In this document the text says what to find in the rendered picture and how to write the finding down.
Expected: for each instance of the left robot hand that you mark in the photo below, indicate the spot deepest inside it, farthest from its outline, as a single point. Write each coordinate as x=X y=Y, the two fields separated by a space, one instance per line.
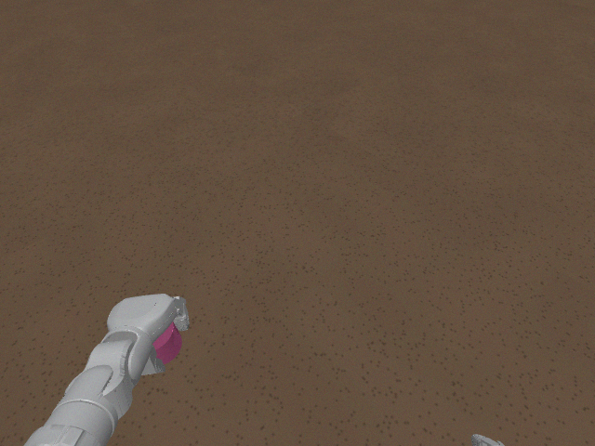
x=152 y=314

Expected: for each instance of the tin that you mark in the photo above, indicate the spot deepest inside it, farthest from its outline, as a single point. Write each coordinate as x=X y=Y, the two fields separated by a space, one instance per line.
x=168 y=344

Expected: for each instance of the left robot arm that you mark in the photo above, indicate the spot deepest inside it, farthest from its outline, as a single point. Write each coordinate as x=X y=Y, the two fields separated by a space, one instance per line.
x=100 y=395

